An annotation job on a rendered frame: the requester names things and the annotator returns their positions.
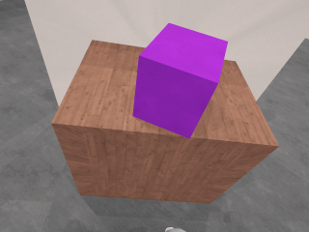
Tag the carton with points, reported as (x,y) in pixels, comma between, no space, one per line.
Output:
(177,74)

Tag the pedestal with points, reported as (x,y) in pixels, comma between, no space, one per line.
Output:
(111,153)

